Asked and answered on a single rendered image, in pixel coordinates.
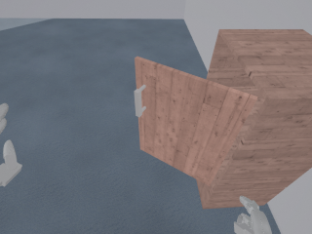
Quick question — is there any handle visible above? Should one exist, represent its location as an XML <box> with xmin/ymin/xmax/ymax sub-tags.
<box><xmin>134</xmin><ymin>84</ymin><xmax>146</xmax><ymax>117</ymax></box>

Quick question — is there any robot right hand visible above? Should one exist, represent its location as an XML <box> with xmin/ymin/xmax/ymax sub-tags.
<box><xmin>234</xmin><ymin>195</ymin><xmax>272</xmax><ymax>234</ymax></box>

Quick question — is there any robot left hand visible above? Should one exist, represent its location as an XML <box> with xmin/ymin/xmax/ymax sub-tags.
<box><xmin>0</xmin><ymin>102</ymin><xmax>22</xmax><ymax>187</ymax></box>

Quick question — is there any cupboard door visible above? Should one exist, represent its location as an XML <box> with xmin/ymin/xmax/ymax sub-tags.
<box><xmin>135</xmin><ymin>57</ymin><xmax>258</xmax><ymax>186</ymax></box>

